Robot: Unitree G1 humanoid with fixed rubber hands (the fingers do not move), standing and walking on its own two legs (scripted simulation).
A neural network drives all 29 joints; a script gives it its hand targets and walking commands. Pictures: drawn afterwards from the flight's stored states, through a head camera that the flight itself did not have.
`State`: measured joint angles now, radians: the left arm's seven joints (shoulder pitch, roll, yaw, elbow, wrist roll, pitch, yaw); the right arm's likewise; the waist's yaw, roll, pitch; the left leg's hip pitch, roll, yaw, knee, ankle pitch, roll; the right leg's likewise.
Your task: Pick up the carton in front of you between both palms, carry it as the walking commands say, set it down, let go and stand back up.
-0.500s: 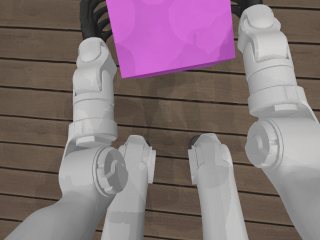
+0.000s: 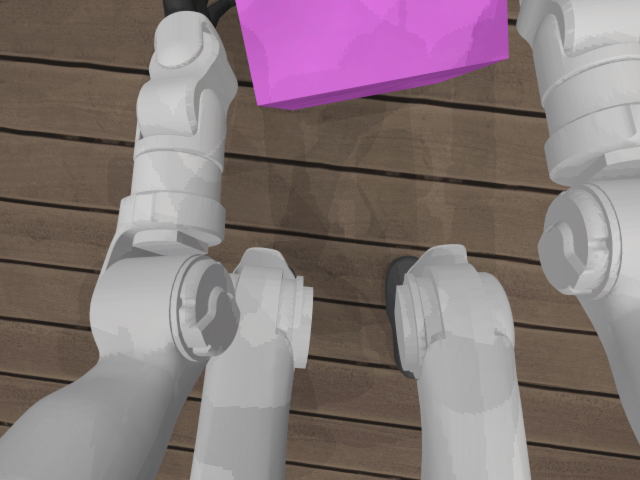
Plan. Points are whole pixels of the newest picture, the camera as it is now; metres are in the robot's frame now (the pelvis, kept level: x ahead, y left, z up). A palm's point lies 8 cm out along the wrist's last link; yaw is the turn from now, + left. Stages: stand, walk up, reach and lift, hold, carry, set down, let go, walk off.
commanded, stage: set down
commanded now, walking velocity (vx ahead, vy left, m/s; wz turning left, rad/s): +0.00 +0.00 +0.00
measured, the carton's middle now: out of the picture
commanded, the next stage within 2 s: none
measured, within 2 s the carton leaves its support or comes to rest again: neither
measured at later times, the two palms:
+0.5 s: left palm (192, 15) +0.54 +0.11 -0.18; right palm out of the picture +0.57 -0.19 -0.18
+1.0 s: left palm (193, 36) +0.53 +0.13 -0.21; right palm out of the picture +0.55 -0.20 -0.21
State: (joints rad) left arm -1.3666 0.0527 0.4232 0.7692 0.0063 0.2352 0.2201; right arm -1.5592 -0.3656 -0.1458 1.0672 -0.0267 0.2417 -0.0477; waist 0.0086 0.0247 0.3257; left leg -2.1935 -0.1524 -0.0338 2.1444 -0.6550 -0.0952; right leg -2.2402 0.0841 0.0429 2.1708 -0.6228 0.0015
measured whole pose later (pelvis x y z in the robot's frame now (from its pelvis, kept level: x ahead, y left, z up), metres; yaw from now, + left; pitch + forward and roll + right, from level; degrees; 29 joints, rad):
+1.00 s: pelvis -0.01 +0.00 -0.02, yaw +0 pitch +32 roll +4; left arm -1.51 0.15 0.46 1.02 0.10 0.14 0.07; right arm -1.62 -0.43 -0.25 1.19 -0.10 0.14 0.07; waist 0.02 0.03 0.52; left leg -2.13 -0.13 -0.01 2.23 -0.67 -0.10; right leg -2.19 0.05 0.03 2.26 -0.64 -0.03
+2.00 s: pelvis +0.00 -0.01 +0.15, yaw +1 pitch +47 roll +5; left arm -1.28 0.18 0.33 0.76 -0.07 0.27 0.17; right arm -1.47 -0.51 -0.18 1.03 0.02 0.26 0.07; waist 0.05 0.01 0.06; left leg -1.91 -0.06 0.00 1.56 -0.48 -0.04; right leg -1.95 0.05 0.04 1.60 -0.47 -0.02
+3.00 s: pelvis +0.09 +0.01 +0.37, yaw -3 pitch +20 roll +0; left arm -0.07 0.17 0.09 0.53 0.01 0.02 -0.05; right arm -0.15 -0.22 -0.15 0.61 -0.03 0.01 0.05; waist 0.04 0.02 -0.04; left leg -0.70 -0.04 -0.05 0.63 -0.28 0.01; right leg -0.71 0.04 0.05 0.62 -0.26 0.00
